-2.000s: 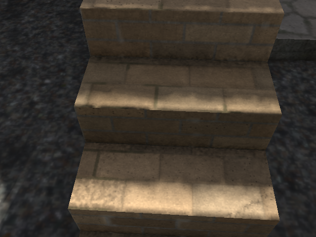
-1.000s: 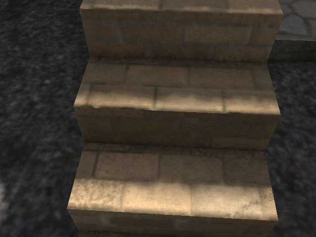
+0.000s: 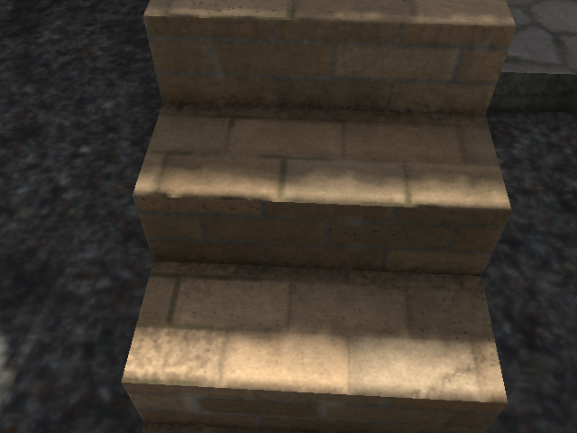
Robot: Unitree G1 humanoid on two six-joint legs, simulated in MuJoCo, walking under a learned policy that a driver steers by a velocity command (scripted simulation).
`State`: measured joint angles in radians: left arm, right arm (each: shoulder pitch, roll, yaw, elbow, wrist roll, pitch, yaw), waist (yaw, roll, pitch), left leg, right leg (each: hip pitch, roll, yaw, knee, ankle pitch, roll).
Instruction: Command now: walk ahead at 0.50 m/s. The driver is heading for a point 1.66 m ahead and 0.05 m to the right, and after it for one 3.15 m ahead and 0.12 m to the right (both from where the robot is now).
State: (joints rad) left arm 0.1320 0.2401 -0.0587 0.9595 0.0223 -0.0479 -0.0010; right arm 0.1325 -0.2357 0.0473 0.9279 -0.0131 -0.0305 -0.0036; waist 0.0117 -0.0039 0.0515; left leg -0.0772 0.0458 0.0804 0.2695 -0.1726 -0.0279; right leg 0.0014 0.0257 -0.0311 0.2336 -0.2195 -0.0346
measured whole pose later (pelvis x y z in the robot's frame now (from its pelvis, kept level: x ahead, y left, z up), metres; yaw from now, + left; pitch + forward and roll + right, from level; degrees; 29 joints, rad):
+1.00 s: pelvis -0.02 +0.00 +0.00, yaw +0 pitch -1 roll +1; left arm 0.29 0.19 -0.01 1.01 -0.01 -0.03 -0.01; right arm 0.27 -0.21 0.02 1.02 0.00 0.01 0.01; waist -0.02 0.01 0.04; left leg -0.13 0.04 0.08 0.33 -0.17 -0.03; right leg -0.09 0.01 -0.04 0.37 -0.26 -0.03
